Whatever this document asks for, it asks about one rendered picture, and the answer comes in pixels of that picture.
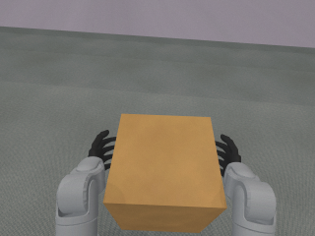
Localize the robot left forearm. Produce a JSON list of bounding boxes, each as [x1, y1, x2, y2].
[[55, 156, 106, 236]]

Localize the left robot hand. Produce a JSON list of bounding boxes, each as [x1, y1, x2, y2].
[[88, 130, 117, 170]]

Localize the carton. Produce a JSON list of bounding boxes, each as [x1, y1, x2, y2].
[[103, 113, 227, 233]]

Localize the right robot hand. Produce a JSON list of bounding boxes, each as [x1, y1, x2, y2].
[[215, 134, 241, 177]]

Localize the robot right forearm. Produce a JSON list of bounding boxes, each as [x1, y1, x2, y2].
[[223, 162, 277, 236]]

